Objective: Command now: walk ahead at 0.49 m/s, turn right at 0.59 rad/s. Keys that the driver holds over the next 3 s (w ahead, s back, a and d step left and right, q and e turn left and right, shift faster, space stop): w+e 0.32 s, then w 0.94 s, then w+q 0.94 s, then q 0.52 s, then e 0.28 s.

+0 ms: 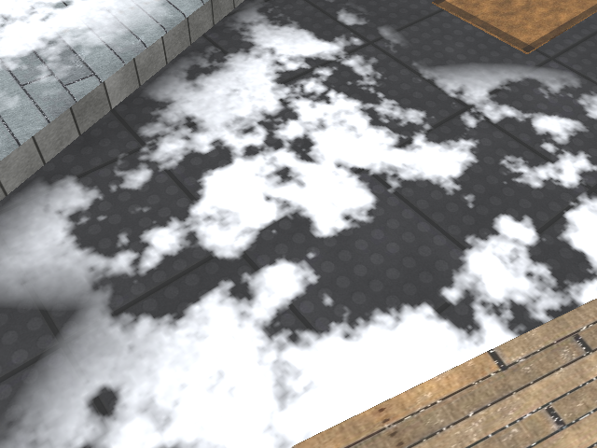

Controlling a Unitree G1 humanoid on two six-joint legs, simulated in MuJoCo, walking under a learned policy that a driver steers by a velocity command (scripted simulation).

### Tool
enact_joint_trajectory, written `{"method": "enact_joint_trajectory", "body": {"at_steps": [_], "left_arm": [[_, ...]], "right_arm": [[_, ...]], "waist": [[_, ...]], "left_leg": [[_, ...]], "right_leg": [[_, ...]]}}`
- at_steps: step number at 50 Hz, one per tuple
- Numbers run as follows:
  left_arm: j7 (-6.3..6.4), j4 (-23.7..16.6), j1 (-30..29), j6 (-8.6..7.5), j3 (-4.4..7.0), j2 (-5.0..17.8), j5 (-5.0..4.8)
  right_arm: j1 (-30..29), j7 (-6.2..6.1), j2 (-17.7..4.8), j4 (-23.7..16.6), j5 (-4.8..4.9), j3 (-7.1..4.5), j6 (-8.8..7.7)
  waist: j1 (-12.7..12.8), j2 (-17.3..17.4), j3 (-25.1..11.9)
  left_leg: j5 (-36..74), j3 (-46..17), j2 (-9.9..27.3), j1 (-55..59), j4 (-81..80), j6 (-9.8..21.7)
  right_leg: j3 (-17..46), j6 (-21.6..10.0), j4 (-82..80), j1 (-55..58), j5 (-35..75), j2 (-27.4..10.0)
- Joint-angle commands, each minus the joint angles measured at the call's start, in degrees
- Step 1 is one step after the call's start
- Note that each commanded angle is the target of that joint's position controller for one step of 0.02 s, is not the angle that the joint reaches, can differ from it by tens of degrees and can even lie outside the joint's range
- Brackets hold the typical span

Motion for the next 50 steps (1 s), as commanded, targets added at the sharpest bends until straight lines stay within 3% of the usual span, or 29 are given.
{"method": "enact_joint_trajectory", "body": {"at_steps": [1,5,10,12,13,14,15,16,17,18,19,20,21,22,23,26,29,35,38,40,41,42,43,44,45,46,47,49,50], "left_arm": [[-0.92,-4.2,-1.3,0.05,-0.53,-0.1,0.0],[-1.81,-6.9,-9.9,-0.49,-1.66,-1.5,-0.45],[-2.17,-9.6,-16.8,-0.55,-1.95,-0.9,-0.04],[-1.59,-9.2,-14.7,-0.5,-1.53,-0.1,0.29],[-1.29,-8.1,-10.6,-0.66,-1.04,0.8,0.37],[-0.79,-5.7,-2.8,-1.14,-0.21,2.2,0.63],[0.16,-2.4,7.5,-1.44,1.33,5.6,1.25],[1.12,-2.9,8.5,-1.26,2.91,12.1,0.87],[1.73,-4.0,11.6,-0.56,3.04,12.3,-0.7],[2.44,-2.3,9.9,-0.31,2.64,10.5,-0.99],[2.67,-1.5,7.2,-0.73,1.85,7.4,-1.59],[2.66,-1.5,4.5,-1.32,1.16,5.3,-1.48],[2.6,-1.6,2.3,-1.78,0.55,3.8,-1.9],[2.36,-1.4,2.1,-2.49,0.2,3.3,-1.9],[2.16,-0.5,3.0,-3.18,-0.04,2.8,-2.08],[2.02,1.7,6.0,-3.97,0.18,4.3,-2.21],[1.9,3.3,9.2,-4.08,0.05,4.4,-2.41],[2.55,6.6,15.0,-4.33,-0.54,4.4,-1.75],[3.28,8.0,15.5,-4.21,-0.54,5.5,-1.24],[3.63,8.2,13.4,-4.28,-0.47,6.6,-1.01],[3.59,8.5,12.7,-4.2,-0.36,7.2,-0.84],[3.5,8.6,12.1,-4.19,-0.54,7.0,-0.98],[3.27,6.8,14.0,-4.46,-1.48,3.9,-2.18],[3.04,7.3,20.2,-4.35,-1.77,0.8,-3.21],[3.22,7.4,15.7,-4.15,-0.85,4.9,-1.46],[2.83,6.3,11.4,-4.31,-0.85,4.7,-1.43],[2.52,5.8,8.8,-4.33,-1.18,3.5,-1.32],[1.81,6.2,9.8,-3.01,-1.49,1.9,-0.28],[1.49,6.5,10.0,-2.49,-1.64,1.2,-0.12]], "right_arm": [[1.1,0.22,-4.2,-2.0,0.08,-0.54,-1.29],[3.3,0.08,-5.1,-0.7,0.14,-0.51,-0.98],[8.2,-1.04,-7.6,1.9,0.0,-0.89,0.44],[8.9,-1.52,-9.2,2.8,-0.08,-1.15,1.37],[9.1,-1.7,-10.2,3.1,-0.15,-1.32,1.94],[8.7,-1.78,-10.8,2.9,0.11,-1.36,2.47],[8.0,-1.71,-10.5,1.6,0.0,-1.19,2.57],[9.5,-0.32,-3.6,-2.8,0.63,0.38,2.11],[3.6,-0.09,-8.0,-4.9,0.54,-0.67,1.56],[-1.7,0.12,-7.7,-6.3,0.91,-0.53,1.05],[-1.1,0.1,-6.4,-5.6,1.08,0.15,0.45],[-0.1,0.1,-6.0,-4.5,0.43,0.16,0.79],[2.2,0.2,-5.4,-3.7,-0.68,0.29,1.94],[3.9,0.4,-4.8,-3.2,-1.37,0.42,3.05],[3.8,0.76,-4.7,-3.0,-1.65,0.33,3.76],[-1.4,1.54,-4.2,-4.2,-1.44,0.26,4.34],[-8.2,1.69,-3.9,-6.0,-1.06,0.37,4.33],[-19.1,1.93,-3.7,-9.3,-0.55,0.84,3.89],[-20.5,2.01,-4.3,-10.2,-0.49,0.72,3.43],[-14.9,1.46,-5.2,-8.5,-0.38,0.22,2.98],[-8.4,0.86,-6.2,-6.4,-0.38,-0.38,2.64],[1.4,0.15,-7.6,-3.2,-0.9,-1.12,2.06],[10.1,-0.67,-12.7,-1.9,-2.42,-2.4,1.61],[11.2,0.0,-16.4,-1.2,-2.25,-3.36,1.85],[6.5,0.52,-12.3,-1.2,-0.08,-2.56,2.29],[0.7,0.7,-8.7,-2.0,0.41,-1.67,2.24],[-1.9,0.91,-6.3,-2.1,0.1,-1.02,1.91],[-2.1,0.76,-4.1,-0.6,0.31,-0.15,1.3],[-0.9,0.8,-4.3,0.3,0.32,-0.14,0.81]], "waist": [[1.3,6.6,0.8],[-0.4,7.0,2.3],[-2.3,7.0,3.8],[-0.8,8.4,1.5],[1.0,9.0,-1.2],[4.4,8.2,-5.7],[9.0,4.9,-11.7],[5.9,-9.1,-18.0],[8.8,-4.9,-21.6],[8.0,-0.3,-13.3],[5.3,2.1,-7.8],[2.5,4.7,-4.8],[0.1,4.7,-4.1],[-0.8,2.3,-4.0],[-1.2,2.5,-3.2],[-0.4,2.0,-0.3],[1.6,1.2,1.2],[5.1,0.0,3.6],[4.5,-0.4,4.6],[1.4,-0.9,2.2],[-1.4,-0.7,-1.3],[-5.7,1.2,-6.9],[-7.6,7.8,-14.7],[-4.5,18.9,-19.5],[-3.2,10.3,-13.0],[-1.3,6.4,-5.3],[-0.4,4.2,-2.3],[2.1,6.3,-0.8],[2.3,7.2,-0.8]], "left_leg": [[13.6,-9.3,16.5,2.4,-11.3,6.6],[18.4,-1.7,14.5,2.7,-10.6,4.8],[27.1,1.7,16.9,11.8,-7.1,3.9],[45.3,4.0,17.4,14.9,0.8,3.2],[52.1,4.9,17.5,15.5,8.2,3.1],[51.5,6.0,17.1,12.6,19.1,2.5],[37.9,6.3,16.1,1.6,34.5,0.8],[-10.9,5.7,7.9,-24.5,55.1,-2.6],[-19.7,-5.5,2.0,-33.0,64.5,-3.3],[-11.9,-8.9,6.0,-37.2,62.4,-2.5],[-7.9,-8.7,7.9,-33.8,56.5,-2.2],[-7.2,-8.9,9.3,-29.9,51.7,-2.3],[-7.0,-9.1,9.8,-25.5,49.3,-2.7],[-7.6,-9.0,9.8,-22.1,47.7,-3.1],[-7.5,-8.6,9.6,-21.9,46.2,-3.3],[-0.3,-7.4,9.7,-25.1,39.5,-4.0],[6.9,-7.0,9.4,-28.6,31.6,-4.1],[12.1,-5.6,6.7,-29.9,19.5,-2.1],[7.8,-5.4,5.0,-27.4,15.2,0.1],[3.2,-4.2,1.9,-17.9,12.5,2.1],[1.8,-3.3,-0.2,-9.9,10.7,3.3],[3.7,-4.4,0.7,3.1,8.3,5.0],[-2.8,-20.8,14.5,19.6,7.4,8.8],[-2.7,-47.0,26.9,28.2,0.0,15.7],[-6.9,-46.8,23.8,22.0,-3.0,14.2],[-5.8,-37.0,22.2,13.4,-4.2,12.8],[-1.0,-31.0,19.4,7.9,-6.0,11.2],[6.1,-23.2,15.5,1.6,-8.6,8.9],[10.5,-21.7,15.1,0.5,-9.1,9.4]], "right_leg": [[1.4,0.6,-2.4,-6.6,6.2,-2.6],[-3.2,0.4,-16.5,-3.4,14.8,-2.0],[-8.3,-2.1,-27.4,-0.7,8.0,-0.1],[-10.7,-4.2,-29.5,5.0,1.5,3.6],[-11.2,-5.6,-30.7,10.1,-0.9,5.9],[-10.9,-7.3,-34.3,20.0,-0.3,8.0],[-3.5,-9.9,-36.2,35.7,-2.4,4.1],[25.1,-17.0,-37.7,55.6,-7.1,-14.5],[42.3,-20.1,-46.2,57.3,-1.5,-19.8],[30.0,-17.8,-46.6,52.5,7.0,-17.4],[23.4,-15.6,-47.4,43.6,15.1,-15.4],[18.4,-13.1,-48.3,37.4,20.5,-12.4],[14.9,-11.8,-50.2,32.2,21.5,-10.3],[13.7,-12.3,-51.1,28.7,24.6,-9.9],[12.1,-12.3,-51.9,27.9,27.2,-8.8],[8.5,-10.9,-55.1,26.7,25.3,-6.6],[7.1,-9.0,-55.9,29.6,24.9,-5.7],[6.5,-7.9,-55.2,37.4,26.5,-7.4],[6.8,-7.4,-53.2,41.0,31.4,-9.6],[5.3,-5.8,-47.3,40.9,45.2,-9.3],[4.2,-5.0,-39.4,40.5,51.9,-8.2],[2.0,-4.0,-27.6,35.6,48.4,-5.6],[-0.5,-2.5,-9.2,21.4,28.5,-1.3],[-0.9,-0.8,8.0,5.4,-16.2,9.3],[4.7,-1.9,11.6,0.8,-13.5,5.7],[3.8,-1.9,9.5,0.1,-7.9,2.7],[2.9,-1.8,6.3,1.4,-4.8,0.5],[1.6,-0.7,2.1,5.8,-2.9,-1.7],[0.8,-0.1,1.4,6.8,-2.6,-1.7]]}}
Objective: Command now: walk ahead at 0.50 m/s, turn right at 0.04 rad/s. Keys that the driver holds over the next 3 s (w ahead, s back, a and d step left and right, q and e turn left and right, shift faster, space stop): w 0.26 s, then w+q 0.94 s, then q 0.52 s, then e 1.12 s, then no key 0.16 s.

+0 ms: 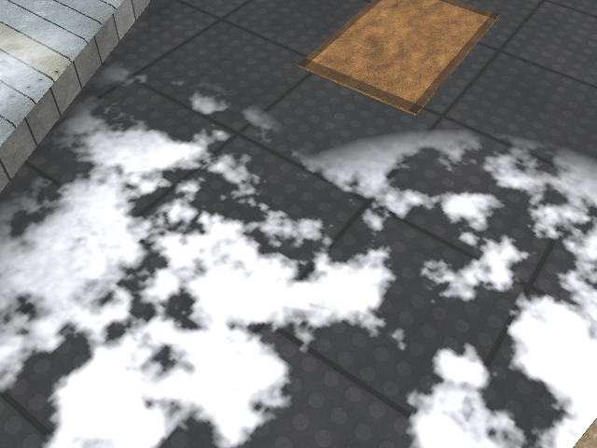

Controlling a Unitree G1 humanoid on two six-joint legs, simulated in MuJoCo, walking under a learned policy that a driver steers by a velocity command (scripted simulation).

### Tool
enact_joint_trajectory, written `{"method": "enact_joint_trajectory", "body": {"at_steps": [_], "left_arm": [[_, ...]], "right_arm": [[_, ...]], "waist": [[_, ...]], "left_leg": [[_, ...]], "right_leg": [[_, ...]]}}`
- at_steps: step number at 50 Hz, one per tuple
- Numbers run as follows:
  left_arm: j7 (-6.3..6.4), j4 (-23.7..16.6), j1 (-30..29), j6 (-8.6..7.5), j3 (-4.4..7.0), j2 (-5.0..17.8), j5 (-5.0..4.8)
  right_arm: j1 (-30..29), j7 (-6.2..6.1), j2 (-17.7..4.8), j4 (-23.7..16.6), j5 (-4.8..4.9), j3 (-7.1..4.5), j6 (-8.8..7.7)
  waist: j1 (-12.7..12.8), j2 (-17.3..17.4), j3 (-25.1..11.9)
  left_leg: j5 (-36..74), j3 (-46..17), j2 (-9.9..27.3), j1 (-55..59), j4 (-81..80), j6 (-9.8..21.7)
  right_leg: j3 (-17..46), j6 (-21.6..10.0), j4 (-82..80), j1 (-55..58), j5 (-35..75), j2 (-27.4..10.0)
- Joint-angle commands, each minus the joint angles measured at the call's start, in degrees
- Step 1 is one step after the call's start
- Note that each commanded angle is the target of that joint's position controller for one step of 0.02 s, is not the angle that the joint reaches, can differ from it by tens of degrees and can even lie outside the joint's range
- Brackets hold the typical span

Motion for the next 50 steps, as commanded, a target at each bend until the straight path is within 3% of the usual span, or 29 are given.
{"method": "enact_joint_trajectory", "body": {"at_steps": [1,3,8,14,17,18,19,20,21,22,23,24,26,27,29,31,36,41,44,46,47,48,49,50], "left_arm": [[-0.87,-1.9,3.6,0.77,0.43,2.5,0.71],[-1.19,-3.0,-0.3,1.19,0.26,2.1,0.7],[-1.46,-6.6,-12.7,1.16,-0.55,1.1,0.19],[-1.26,-9.2,-22.0,0.69,-0.88,1.3,-0.14],[-0.88,-9.0,-19.3,-0.21,-0.3,2.5,-0.16],[-0.48,-7.4,-14.2,-0.67,0.2,3.3,-0.11],[0.15,-4.4,-5.1,-1.41,0.99,4.8,0.34],[1.07,-2.6,5.1,-2.03,2.28,9.2,1.83],[1.17,-2.4,7.8,-1.52,3.8,14.7,2.48],[0.84,-3.1,4.9,-0.67,3.27,10.6,0.5],[0.73,-3.8,-0.9,-0.68,2.18,6.9,0.01],[0.56,-4.0,-4.0,-1.09,1.62,4.3,-0.04],[1.04,-2.9,-4.9,-1.79,0.99,1.9,-0.45],[1.11,-2.5,-4.1,-2.32,1.04,2.2,-0.54],[1.14,-1.5,-2.3,-3.28,1.29,2.6,-1.1],[1.29,-0.8,-0.9,-3.57,1.47,3.0,-0.96],[1.34,0.7,1.9,-3.39,1.41,3.2,-0.63],[1.98,2.4,6.3,-2.55,1.91,5.2,-0.42],[2.46,2.7,6.1,-1.4,2.4,7.0,-0.17],[2.41,2.4,5.5,-0.18,2.96,8.8,-0.16],[2.16,1.5,4.6,0.19,2.94,8.8,-0.28],[1.47,-2.1,5.8,-0.12,1.71,3.5,-1.42],[0.65,-5.6,1.8,-0.95,2.17,4.8,-1.05],[0.39,-7.0,-5.1,-1.46,2.33,6.0,-0.75]], "right_arm": [[5.0,0.02,-4.4,0.2,0.52,-0.75,-1.72],[6.9,-0.03,-5.3,1.6,0.76,-0.97,-2.09],[11.4,-0.06,-4.9,4.1,0.99,-0.59,-1.94],[16.6,-0.89,-5.4,7.0,0.33,-0.41,-1.6],[14.7,-1.53,-6.7,7.3,-0.13,-0.72,-1.14],[13.5,-1.57,-7.3,7.2,-0.11,-0.84,-1.06],[12.5,-1.37,-7.1,7.0,0.23,-0.7,-0.99],[11.7,-1.13,-5.3,5.2,0.92,-0.11,-1.24],[19.4,-1.02,1.9,4.1,3.23,1.38,-1.0],[16.3,-1.7,-5.8,5.4,1.48,-0.6,-0.28],[11.7,-1.41,-5.9,4.2,1.13,-1.09,-0.25],[9.4,-1.03,-4.4,3.7,1.05,-0.91,-0.23],[9.5,-0.11,-2.9,4.0,-0.29,-1.14,1.25],[10.0,0.29,-1.9,3.9,-0.48,-1.11,2.02],[7.6,0.81,-1.1,2.8,-0.67,-1.17,2.99],[3.6,1.24,-1.1,1.3,-0.75,-1.27,3.41],[-6.7,2.15,-0.3,-2.7,-0.52,-0.5,3.28],[-14.4,2.84,-1.0,-6.1,-1.02,-0.13,3.15],[-12.5,2.52,-2.1,-6.1,-1.26,-0.74,3.15],[-2.8,1.89,-4.0,-3.4,-1.25,-1.98,2.66],[6.6,1.15,-6.6,-0.4,-1.8,-3.3,2.12],[10.8,0.21,-13.7,-0.2,-2.37,-5.31,2.08],[9.6,0.08,-16.7,-1.5,-0.56,-5.81,2.64],[8.4,-0.3,-15.4,-0.7,0.07,-5.46,3.12]], "waist": [[0.6,5.5,-1.8],[0.4,5.2,-0.4],[-2.1,5.1,1.9],[-4.7,5.4,3.0],[-2.1,5.6,1.9],[0.1,5.7,-0.5],[4.1,3.7,-5.5],[7.6,-0.6,-13.1],[4.6,-13.1,-21.3],[4.9,-4.3,-18.5],[2.6,-2.0,-9.6],[1.4,-1.0,-5.3],[-1.3,-2.4,-1.8],[-2.0,-3.5,-2.2],[-2.6,-2.4,-1.1],[-2.4,-1.9,0.0],[-0.9,-1.9,2.3],[1.1,-1.9,3.6],[-0.6,-3.4,1.4],[-4.7,-3.5,-4.6],[-9.0,-0.3,-9.8],[-8.7,10.5,-16.0],[-7.3,12.4,-19.1],[-7.7,4.9,-11.7]], "left_leg": [[11.8,-16.7,15.6,6.5,-16.0,7.7],[12.2,-13.8,14.5,6.8,-18.1,7.5],[16.8,-8.9,11.8,9.3,-19.1,5.9],[23.5,-9.4,14.4,17.2,-16.0,5.8],[33.7,-11.0,15.6,19.8,-9.8,5.2],[39.6,-10.8,14.8,19.1,-4.4,4.5],[38.9,-9.0,12.2,15.5,5.7,3.4],[23.5,-7.2,9.2,4.5,20.8,2.3],[-16.5,-2.2,-0.2,-15.7,41.0,-0.3],[-19.0,-7.6,1.6,-19.9,46.4,0.6],[-13.6,-8.7,4.3,-20.9,45.8,0.9],[-9.9,-8.6,6.2,-19.6,43.6,0.7],[-7.1,-8.3,8.0,-15.8,40.6,-0.1],[-6.6,-7.8,8.0,-14.7,40.5,-0.6],[-4.2,-7.2,8.6,-17.2,39.9,-1.3],[-0.1,-6.7,9.3,-21.1,38.0,-1.9],[9.6,-3.6,8.6,-22.3,23.4,-2.3],[7.0,1.0,7.0,-20.6,13.3,0.5],[-1.4,4.1,2.7,-14.6,10.9,3.5],[-5.7,5.0,-1.9,-3.4,7.8,6.4],[-4.5,1.3,-1.5,10.1,3.2,8.6],[-11.6,-23.1,14.8,28.2,0.7,14.9],[-7.2,-49.3,23.5,33.3,-9.5,20.1],[-3.8,-40.1,21.5,29.2,-10.5,17.8]], "right_leg": [[0.8,1.2,-0.7,-8.0,2.9,-4.4],[-0.6,2.3,-4.1,-11.7,6.4,-5.6],[-3.6,4.0,-19.2,-15.4,16.5,-6.1],[-4.8,2.6,-30.7,-13.5,17.3,-3.8],[-4.3,0.9,-34.7,-7.6,10.8,-1.7],[-4.8,0.0,-36.8,-0.7,9.1,0.1],[-4.7,-1.4,-40.4,11.7,11.5,0.4],[6.2,-4.2,-41.1,27.1,7.0,-10.4],[30.9,-11.4,-45.2,43.1,3.6,-27.3],[34.2,-10.9,-48.9,37.1,-1.2,-26.0],[24.8,-8.9,-50.8,28.8,-0.7,-23.3],[18.1,-7.3,-53.2,22.1,4.2,-20.8],[8.2,-3.6,-55.9,14.7,9.7,-16.3],[6.4,-3.9,-56.3,13.4,12.4,-16.7],[2.4,-4.2,-57.8,13.2,15.9,-16.4],[-1.3,-4.0,-58.7,14.1,17.7,-15.8],[-9.2,-3.3,-58.5,15.4,22.4,-14.0],[-13.2,-2.8,-55.6,23.3,29.7,-16.6],[-16.1,-1.8,-46.5,27.5,50.7,-17.1],[-17.2,-1.2,-29.9,26.9,58.6,-16.8],[-18.0,0.6,-15.3,19.1,48.9,-15.6],[-18.1,3.8,5.6,-3.0,16.0,-9.8],[-6.6,5.8,17.6,-17.5,-13.5,0.6],[-0.5,5.0,17.1,-23.4,-7.7,-3.4]]}}
Over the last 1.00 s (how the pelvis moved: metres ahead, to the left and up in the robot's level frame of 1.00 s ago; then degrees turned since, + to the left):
0.56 -0.09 -0.01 -18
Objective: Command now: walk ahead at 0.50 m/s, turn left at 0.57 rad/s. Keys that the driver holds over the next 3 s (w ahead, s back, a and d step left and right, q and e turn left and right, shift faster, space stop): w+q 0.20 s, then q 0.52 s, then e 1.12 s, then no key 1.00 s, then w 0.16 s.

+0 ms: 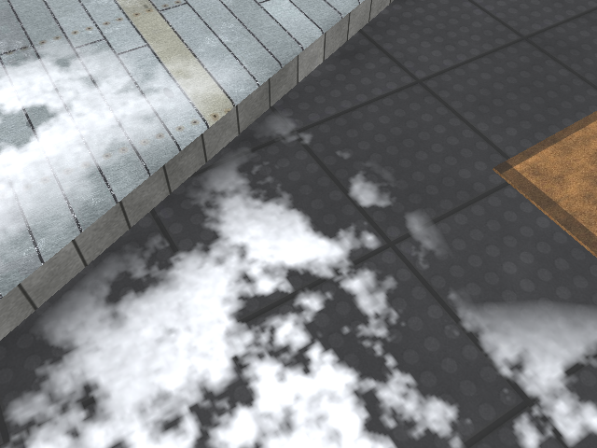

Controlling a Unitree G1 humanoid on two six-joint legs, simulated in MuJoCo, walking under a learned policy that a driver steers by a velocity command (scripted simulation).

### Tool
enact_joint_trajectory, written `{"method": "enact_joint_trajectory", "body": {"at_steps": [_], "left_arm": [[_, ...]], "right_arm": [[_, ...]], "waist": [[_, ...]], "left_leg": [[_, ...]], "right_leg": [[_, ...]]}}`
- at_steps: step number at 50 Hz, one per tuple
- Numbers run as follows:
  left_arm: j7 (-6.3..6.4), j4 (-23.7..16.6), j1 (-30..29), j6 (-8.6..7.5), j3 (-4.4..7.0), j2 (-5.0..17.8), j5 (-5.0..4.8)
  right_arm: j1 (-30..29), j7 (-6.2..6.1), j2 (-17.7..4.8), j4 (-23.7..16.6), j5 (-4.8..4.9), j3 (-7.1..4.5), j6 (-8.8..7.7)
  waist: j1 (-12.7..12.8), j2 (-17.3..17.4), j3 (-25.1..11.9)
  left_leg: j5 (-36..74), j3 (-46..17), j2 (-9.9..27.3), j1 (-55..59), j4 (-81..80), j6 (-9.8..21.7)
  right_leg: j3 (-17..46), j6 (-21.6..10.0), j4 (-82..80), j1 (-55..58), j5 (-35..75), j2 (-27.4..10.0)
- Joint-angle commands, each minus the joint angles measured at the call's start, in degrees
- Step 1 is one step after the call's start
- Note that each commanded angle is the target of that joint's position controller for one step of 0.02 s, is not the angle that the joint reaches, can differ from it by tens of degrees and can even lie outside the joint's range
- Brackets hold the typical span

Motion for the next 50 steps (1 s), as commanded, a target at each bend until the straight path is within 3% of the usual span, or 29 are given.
{"method": "enact_joint_trajectory", "body": {"at_steps": [1,2,3,4,5,7,10,14,18,20,22,23,24,25,26,27,28,29,32,36,38,41,43,44,45,46,47,48,50], "left_arm": [[-0.79,-9.5,-7.2,-2.66,1.07,7.1,-0.57],[-0.55,-8.3,-5.9,-2.65,1.18,6.7,-0.16],[-0.51,-8.0,-4.4,-1.61,1.15,6.4,1.04],[-0.64,-7.9,-2.6,-0.48,1.02,5.9,1.74],[-0.81,-8.2,-3.2,0.4,1.07,6.0,1.98],[-1.13,-9.2,-5.6,1.34,0.97,5.4,1.85],[-1.39,-12.1,-13.3,1.67,0.89,5.8,1.71],[-1.26,-14.5,-19.1,1.36,0.29,5.4,1.04],[-0.92,-16.4,-22.9,0.75,-0.34,6.1,0.27],[-0.48,-15.8,-19.4,0.18,-0.14,7.7,0.13],[0.46,-13.4,-10.3,-0.81,0.56,9.9,0.26],[1.09,-12.5,-3.6,-1.83,1.02,12.1,0.97],[1.4,-13.5,-2.1,-1.69,1.24,15.9,1.23],[0.96,-14.5,-2.8,-0.28,1.97,16.0,-0.17],[0.82,-16.2,-7.3,0.52,0.84,10.8,-0.65],[0.96,-16.7,-10.6,0.86,-0.42,6.9,-0.75],[1.16,-16.7,-12.3,1.26,-0.86,6.1,-0.23],[1.53,-16.4,-13.1,1.51,-0.65,7.1,-0.17],[1.41,-15.4,-11.4,1.41,-0.03,8.6,0.57],[1.33,-15.4,-11.6,2.03,0.5,9.4,0.78],[0.92,-14.8,-10.9,2.44,0.69,9.9,0.83],[-0.05,-13.6,-9.8,3.25,0.84,10.7,0.85],[-0.81,-12.8,-10.1,3.96,0.32,9.9,-0.07],[-1.42,-11.8,-7.7,3.93,-0.22,7.9,0.08],[-2.35,-12.5,-4.5,3.61,-1.35,2.9,0.25],[-1.52,-12.7,-5.4,4.48,-0.86,4.6,-0.52],[-1.58,-12.4,-8.1,5.3,0.23,8.2,-0.92],[-1.8,-12.1,-7.3,5.51,0.92,8.6,-1.17],[-1.31,-9.9,-3.2,5.49,2.07,9.8,-0.15]], "right_arm": [[14.9,-1.68,-12.6,2.1,1.53,-3.74,0.55],[12.3,-1.77,-10.0,1.8,1.54,-3.04,0.08],[9.7,-1.91,-8.3,1.3,2.27,-2.49,-0.17],[9.3,-1.89,-8.0,0.8,2.32,-2.23,-0.76],[10.1,-1.77,-7.6,1.1,2.46,-2.06,-1.46],[12.0,-1.68,-8.9,1.5,2.34,-2.31,-2.14],[16.6,-1.7,-9.6,2.0,2.18,-2.4,-2.13],[20.3,-2.24,-10.0,2.4,2.13,-2.35,-1.49],[22.1,-2.99,-10.0,2.1,1.51,-2.24,-0.26],[19.8,-3.46,-10.5,1.0,1.08,-2.44,0.09],[15.5,-3.29,-11.8,-0.5,1.62,-2.81,-0.46],[14.4,-2.81,-10.1,-2.1,2.66,-2.31,-1.17],[21.1,-3.1,-4.1,-3.3,3.46,-1.24,-1.09],[28.3,-3.94,-8.2,-2.5,3.32,-1.95,0.04],[26.3,-4.04,-10.6,-0.2,1.5,-2.44,1.44],[21.1,-3.27,-10.6,-0.8,0.76,-2.59,2.12],[19.0,-2.6,-9.3,-1.5,0.9,-2.51,2.81],[18.2,-1.87,-8.6,-1.8,0.75,-2.39,3.71],[17.7,-1.0,-7.5,-2.5,1.32,-2.02,4.92],[12.5,-0.33,-6.9,-4.8,0.84,-1.37,5.96],[10.3,0.05,-5.6,-5.8,0.81,-0.44,6.04],[10.5,-0.38,-5.1,-5.3,0.94,0.48,5.56],[14.5,-0.95,-3.9,-3.0,0.48,1.23,4.67],[14.6,-1.3,-4.7,-2.6,0.1,1.57,4.01],[14.8,-1.93,-8.1,-3.4,-1.04,1.59,3.24],[7.5,-2.76,-12.8,-4.8,-0.16,0.3,3.0],[3.9,-3.08,-9.6,-5.2,-0.57,0.92,2.37],[1.7,-3.54,-9.1,-5.2,-0.4,1.16,1.97],[2.3,-4.36,-8.6,-5.1,0.8,1.08,1.64]], "waist": [[-5.9,1.4,-7.1],[-3.1,-1.7,-3.8],[-0.9,-1.6,-3.8],[0.1,1.2,-4.8],[0.3,1.2,-4.8],[0.2,0.7,-4.2],[-2.5,2.2,-2.2],[-4.4,3.5,-2.5],[-6.0,5.4,-3.8],[-4.1,6.0,-4.4],[0.7,5.4,-7.2],[3.6,1.9,-12.2],[-0.2,-10.9,-19.5],[-2.3,-15.5,-28.1],[-3.3,-5.5,-21.1],[-2.8,-2.4,-14.3],[-3.4,-3.4,-10.7],[-3.7,-6.7,-8.7],[-3.9,-7.4,-9.1],[-3.1,-8.2,-8.4],[-2.2,-8.8,-8.0],[-1.6,-9.3,-8.1],[-4.2,-7.2,-6.9],[-4.0,-3.5,-5.6],[-2.3,9.5,-7.8],[-1.6,15.4,-1.8],[-1.3,10.5,1.0],[0.1,11.3,1.3],[0.6,9.4,-1.1]], "left_leg": [[4.0,-33.9,20.6,30.9,-22.0,12.7],[12.9,-28.1,16.9,24.8,-21.9,9.7],[14.1,-24.1,14.0,20.6,-23.2,7.9],[17.6,-23.1,13.5,17.7,-23.7,8.7],[20.8,-22.3,12.4,16.9,-23.8,8.9],[19.8,-20.5,10.4,15.7,-24.7,8.3],[18.0,-22.0,9.8,17.7,-25.8,7.1],[39.1,-20.5,8.8,21.7,-19.6,4.2],[44.2,-22.4,8.1,25.0,-13.9,2.3],[44.5,-24.5,7.7,24.2,-9.8,0.4],[44.5,-25.3,5.0,21.1,-0.8,-2.5],[32.9,-24.2,2.2,14.8,10.3,-4.1],[-20.8,-16.4,-5.3,3.9,26.1,-5.2],[-28.5,-13.2,-6.3,-0.3,36.5,-5.2],[-22.3,-13.8,-2.8,-1.7,39.6,-6.0],[-18.8,-12.4,-1.4,-2.4,37.7,-7.0],[-16.8,-11.8,0.1,-2.4,35.9,-8.2],[-15.1,-11.0,1.0,-1.5,34.4,-9.2],[-13.3,-9.3,0.5,0.9,32.4,-9.8],[-11.2,-7.5,2.9,0.4,23.7,-9.3],[-11.8,-7.1,2.9,4.9,15.8,-8.4],[-12.8,-5.4,1.4,10.7,4.9,-6.8],[-3.5,-4.4,1.4,20.8,-10.9,-4.8],[-0.3,-8.9,4.3,25.3,-19.4,-4.0],[-6.3,-26.4,20.1,27.8,-27.2,-2.4],[-7.8,-28.2,25.2,7.3,-28.4,3.0],[-7.8,-22.5,20.8,3.3,-27.8,2.8],[-2.6,-18.4,18.5,4.9,-26.7,2.1],[15.4,-12.8,16.8,12.4,-22.6,2.2]], "right_leg": [[10.5,-0.9,18.2,-34.5,6.3,0.6],[10.8,-1.1,12.9,-30.6,8.4,-1.1],[11.0,-0.5,9.9,-26.9,9.5,-1.7],[11.2,0.3,8.2,-23.5,9.4,-1.9],[10.9,1.0,7.3,-23.0,9.2,-1.8],[10.1,2.1,2.9,-24.3,11.9,-1.5],[9.8,2.9,-4.5,-29.7,18.1,-1.0],[9.4,2.7,-13.1,-29.7,22.3,2.2],[9.5,1.1,-20.5,-26.2,23.0,6.1],[11.0,-0.4,-26.2,-19.4,21.3,7.5],[11.0,-2.5,-35.0,-6.0,26.0,8.3],[16.2,-4.5,-36.6,7.2,38.1,0.6],[30.1,-8.7,-29.6,21.1,72.1,-17.8],[44.2,-16.8,-32.1,21.5,71.4,-24.5],[39.0,-16.1,-34.7,13.7,59.7,-20.5],[30.3,-14.0,-36.7,7.2,52.0,-15.8],[24.8,-12.2,-38.9,3.0,47.2,-12.4],[20.7,-11.9,-40.9,-0.5,43.5,-10.1],[15.4,-12.7,-42.1,-3.7,43.0,-9.1],[12.8,-13.1,-44.9,-5.2,26.1,-10.5],[12.5,-12.9,-45.6,-8.0,19.7,-9.7],[14.1,-12.7,-44.8,-8.9,15.6,-9.6],[13.8,-9.7,-42.5,-13.9,14.6,-7.8],[12.7,-5.6,-41.2,-17.6,12.2,-5.8],[7.7,-1.5,-29.6,-19.9,2.9,-0.4],[8.3,-0.8,-26.0,-14.1,-2.6,4.6],[11.6,-1.0,-19.1,-10.0,1.2,4.3],[10.7,-1.5,-14.2,-12.7,2.9,6.6],[10.3,-1.3,-5.9,-16.5,2.7,7.3]]}}
Over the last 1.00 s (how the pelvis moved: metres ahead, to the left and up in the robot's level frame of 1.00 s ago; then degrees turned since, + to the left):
0.51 0.04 -0.02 22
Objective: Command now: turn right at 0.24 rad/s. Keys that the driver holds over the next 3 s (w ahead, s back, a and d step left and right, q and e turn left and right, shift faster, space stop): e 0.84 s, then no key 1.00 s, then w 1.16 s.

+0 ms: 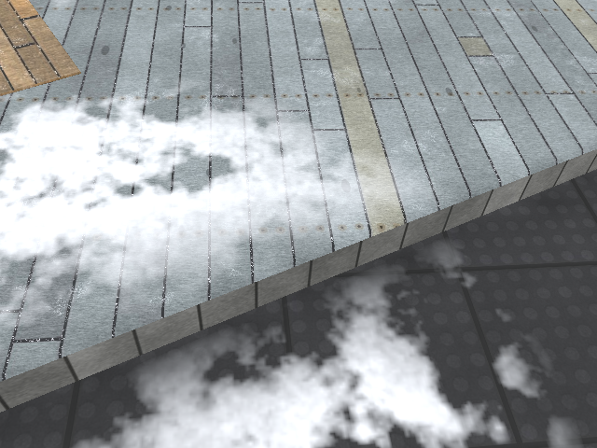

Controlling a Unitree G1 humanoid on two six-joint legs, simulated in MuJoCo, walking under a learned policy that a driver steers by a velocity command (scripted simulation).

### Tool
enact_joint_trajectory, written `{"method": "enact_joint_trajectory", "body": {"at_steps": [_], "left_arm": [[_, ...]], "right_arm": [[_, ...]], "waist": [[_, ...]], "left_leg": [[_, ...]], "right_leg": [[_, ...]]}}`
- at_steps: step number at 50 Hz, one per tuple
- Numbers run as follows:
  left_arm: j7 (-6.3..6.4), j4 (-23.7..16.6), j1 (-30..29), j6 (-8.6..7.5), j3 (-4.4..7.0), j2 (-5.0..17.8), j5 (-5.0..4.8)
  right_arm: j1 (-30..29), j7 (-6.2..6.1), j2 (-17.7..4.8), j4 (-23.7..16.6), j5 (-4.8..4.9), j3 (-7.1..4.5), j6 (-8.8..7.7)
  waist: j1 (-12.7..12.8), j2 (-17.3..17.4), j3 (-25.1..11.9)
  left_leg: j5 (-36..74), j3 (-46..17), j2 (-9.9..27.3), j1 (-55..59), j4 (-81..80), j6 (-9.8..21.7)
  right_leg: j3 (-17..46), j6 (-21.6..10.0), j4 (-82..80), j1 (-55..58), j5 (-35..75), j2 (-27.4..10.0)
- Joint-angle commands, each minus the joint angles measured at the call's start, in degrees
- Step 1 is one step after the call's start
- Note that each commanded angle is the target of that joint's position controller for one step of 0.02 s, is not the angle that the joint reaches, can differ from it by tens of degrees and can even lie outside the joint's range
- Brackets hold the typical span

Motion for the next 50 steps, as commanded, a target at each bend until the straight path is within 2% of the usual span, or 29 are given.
{"method": "enact_joint_trajectory", "body": {"at_steps": [1,3,5,8,11,13,14,15,16,17,18,19,20,21,24,28,33,38,40,41,42,43,44,45,46,48,50], "left_arm": [[0.56,-1.8,2.3,-0.45,2.88,7.2,0.72],[0.74,-2.5,1.2,-0.33,2.77,5.6,0.6],[0.53,-3.5,-0.9,0.28,2.4,4.3,0.38],[0.03,-5.0,-2.4,0.94,2.11,3.8,0.08],[-0.19,-5.9,-1.5,0.75,2.18,4.1,-0.31],[-0.19,-5.5,1.1,-0.02,2.04,3.6,-0.21],[0.15,-5.5,1.6,-0.72,2.5,5.9,0.44],[0.6,-6.4,2.5,-1.56,3.89,12.8,1.18],[0.54,-5.6,6.1,-1.51,5.41,17.6,0.65],[0.63,-5.4,6.2,-1.32,4.86,14.5,0.32],[0.93,-6.0,2.3,-1.04,4.16,12.1,-0.13],[1.17,-7.0,-1.9,-0.59,3.71,10.6,-0.06],[1.46,-7.7,-3.3,-0.55,3.53,10.0,-0.5],[1.39,-7.9,-3.4,-0.56,3.38,9.5,-0.55],[1.23,-7.6,-1.2,-0.89,3.79,10.5,-0.62],[1.43,-7.6,0.4,-0.7,4.09,11.3,-0.09],[1.23,-8.3,-0.1,-0.41,4.56,12.6,0.49],[0.61,-9.0,-3.1,-0.08,4.88,13.0,0.61],[0.56,-9.3,-5.8,0.07,4.79,12.6,0.06],[0.74,-9.6,-6.7,-0.03,4.44,11.4,-0.5],[0.77,-9.8,-3.2,-0.3,3.43,7.3,-0.65],[1.44,-9.8,-0.7,-0.35,3.73,8.0,-0.04],[1.68,-9.0,-0.9,-0.15,4.49,11.6,1.49],[1.37,-7.8,-1.1,0.0,4.7,11.6,1.21],[0.95,-6.8,-0.4,0.34,4.55,10.7,0.95],[0.01,-6.0,0.3,0.85,4.08,9.6,0.65],[-0.1,-6.1,-1.9,1.09,3.54,8.7,0.3]], "right_arm": [[-2.7,-1.57,-9.7,-3.6,1.15,-2.65,-1.5],[-0.4,-1.82,-9.0,-2.8,1.36,-2.72,-1.41],[0.5,-1.95,-8.8,-2.2,1.03,-3.02,-1.18],[0.7,-1.55,-10.1,-1.7,0.65,-3.86,-0.84],[-0.1,-0.97,-11.7,-1.4,0.59,-4.77,-0.7],[-1.6,-0.86,-12.4,-1.2,0.96,-5.27,-0.4],[-0.2,-0.69,-11.7,-0.8,0.81,-5.33,-0.35],[1.3,-0.27,-7.6,-2.5,0.18,-4.48,-0.03],[-5.7,-1.2,-7.1,-5.5,0.67,-3.83,0.85],[-5.8,-1.27,-8.6,-5.0,0.68,-4.09,1.26],[-4.7,-0.89,-8.7,-3.9,1.38,-4.27,1.09],[-3.4,-0.62,-9.4,-3.0,1.6,-4.49,0.64],[-2.5,-0.32,-10.3,-2.6,0.78,-4.79,0.52],[-1.0,0.01,-10.3,-1.9,0.39,-4.86,0.5],[-1.0,0.25,-9.4,-2.3,0.81,-4.66,0.79],[-2.9,-0.16,-9.7,-3.5,0.83,-4.54,1.03],[-4.1,-0.43,-9.8,-4.9,1.15,-4.16,0.45],[-2.0,-0.92,-10.1,-6.0,1.96,-3.72,-0.57],[1.9,-1.44,-9.8,-5.4,2.04,-3.54,-1.2],[3.8,-1.97,-10.7,-5.0,1.61,-3.75,-1.69],[2.8,-2.57,-15.1,-5.8,0.8,-4.44,-1.87],[-1.3,-2.14,-19.4,-7.5,0.7,-5.13,-1.45],[0.7,-1.53,-16.8,-7.0,0.54,-4.82,-1.17],[-1.5,-1.08,-12.7,-7.4,1.05,-3.65,-1.26],[-4.0,-0.79,-10.8,-7.7,1.07,-3.15,-1.29],[-4.1,-1.04,-10.6,-7.6,0.9,-2.99,-1.56],[-1.2,-0.96,-10.7,-6.4,1.01,-3.06,-1.79]], "waist": [[-0.5,9.4,-0.1],[-1.6,7.6,-2.2],[-2.9,9.0,-2.2],[-4.0,11.0,-2.5],[-3.3,11.2,-3.5],[-0.6,9.2,-3.9],[-0.2,4.0,-3.5],[-1.6,-11.4,-4.0],[2.1,-15.4,-0.6],[1.3,-6.4,0.0],[-0.7,-3.7,1.3],[-2.5,-2.9,1.7],[-2.6,-4.1,0.8],[-2.7,-4.0,-1.2],[-1.9,-2.7,-2.5],[-0.5,-4.7,-1.4],[0.0,-4.6,-1.7],[-1.2,-5.5,-3.0],[-4.0,-5.0,-3.1],[-5.1,-3.2,-3.0],[-2.6,7.8,-4.1],[-1.2,14.9,-2.7],[-1.7,10.6,-3.0],[-0.6,7.4,-1.3],[0.3,6.7,0.0],[-0.1,10.3,-1.0],[-1.7,9.8,-1.9]], "left_leg": [[26.3,-6.6,13.8,2.1,-9.0,9.0],[31.9,-5.5,15.2,7.5,-6.5,10.1],[28.9,-4.9,15.5,9.2,-5.7,10.2],[26.4,-4.7,16.3,8.1,-4.5,10.3],[27.4,-4.5,17.5,6.7,-2.1,9.7],[21.7,-1.5,16.1,2.6,2.6,6.1],[12.1,1.4,13.7,-2.7,8.6,2.1],[-10.9,7.1,6.6,-16.2,23.5,-2.5],[-23.6,1.5,-1.1,-22.8,30.9,-3.1],[-20.7,-2.6,1.1,-23.4,36.2,-3.0],[-15.5,-3.7,1.7,-23.4,37.0,-2.9],[-11.3,-4.1,2.1,-23.2,35.6,-2.9],[-8.7,-3.7,1.8,-23.1,36.0,-3.3],[-7.3,-3.5,1.3,-22.0,36.8,-3.7],[-5.9,-3.8,0.8,-22.6,35.0,-4.7],[-6.6,-4.4,0.3,-23.2,28.4,-5.2],[-8.1,-5.2,-1.1,-18.9,22.1,-4.4],[-9.0,-5.7,-3.4,-9.9,13.0,-2.6],[-3.7,-5.5,-3.8,-1.6,1.3,-1.8],[0.9,-7.2,-1.2,4.4,-7.0,-1.1],[-2.3,-19.4,11.4,9.5,-13.3,1.8],[4.7,-32.7,21.8,6.0,-14.3,8.6],[10.1,-31.4,23.0,2.2,-12.2,12.7],[12.2,-25.7,19.3,-0.2,-11.5,12.2],[13.5,-19.6,15.1,-1.6,-10.9,10.4],[19.5,-13.7,11.0,1.5,-9.4,8.9],[23.6,-12.4,10.9,4.9,-8.0,9.4]], "right_leg": [[1.5,0.6,14.0,-4.0,-3.6,1.2],[1.3,1.7,14.6,-6.0,-5.1,0.3],[0.4,2.2,10.2,-5.8,-5.3,-0.4],[-1.5,1.6,3.5,-1.7,-6.3,-0.2],[-3.2,0.1,-2.8,2.7,-5.4,0.3],[-4.1,-1.4,-15.1,9.9,4.8,1.2],[2.0,-2.6,-22.4,14.5,10.6,-0.9],[22.6,-6.1,-26.2,21.7,24.9,-16.2],[30.6,-15.2,-25.6,16.5,40.8,-23.1],[26.5,-16.5,-25.0,17.0,39.4,-20.5],[22.0,-15.0,-25.1,15.8,34.6,-16.7],[19.1,-12.5,-25.3,15.5,31.3,-13.0],[17.9,-11.8,-25.0,16.7,32.9,-11.4],[16.9,-11.6,-24.6,17.6,34.8,-10.2],[18.0,-11.8,-24.3,19.5,33.2,-9.9],[22.1,-12.5,-24.6,19.3,25.4,-9.6],[26.9,-13.1,-23.1,15.9,23.2,-9.2],[31.8,-11.1,-20.7,12.7,29.3,-7.8],[32.1,-7.9,-18.9,9.4,26.7,-5.3],[30.4,-5.0,-16.4,5.4,20.0,-2.6],[22.3,-1.5,-6.6,-0.2,1.7,3.3],[10.3,0.2,4.1,-7.4,-12.0,11.9],[10.0,0.7,14.3,-5.4,-12.3,7.3],[10.7,0.8,18.0,-4.4,-9.0,6.5],[10.2,1.3,20.5,-3.6,-5.7,6.1],[8.9,2.5,21.8,-4.3,-3.0,6.6],[8.4,3.4,18.7,-4.6,-3.1,6.6]]}}
Over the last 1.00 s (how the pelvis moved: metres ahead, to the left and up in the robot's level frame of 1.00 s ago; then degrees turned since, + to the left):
0.26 0.01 0.03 25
